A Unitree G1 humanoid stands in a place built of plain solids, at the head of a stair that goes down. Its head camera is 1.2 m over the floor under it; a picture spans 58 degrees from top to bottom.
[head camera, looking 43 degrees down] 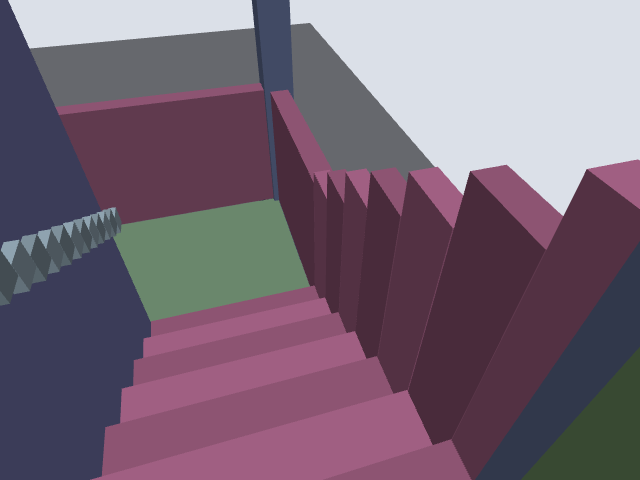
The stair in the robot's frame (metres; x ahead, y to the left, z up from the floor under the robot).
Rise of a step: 0.18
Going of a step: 0.27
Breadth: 1.17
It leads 16 degrees to the left of straight ahead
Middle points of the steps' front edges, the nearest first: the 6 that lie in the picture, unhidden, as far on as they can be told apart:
0.66 0.22 -0.35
0.92 0.30 -0.53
1.18 0.37 -0.70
1.43 0.45 -0.88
1.69 0.52 -1.05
1.95 0.60 -1.23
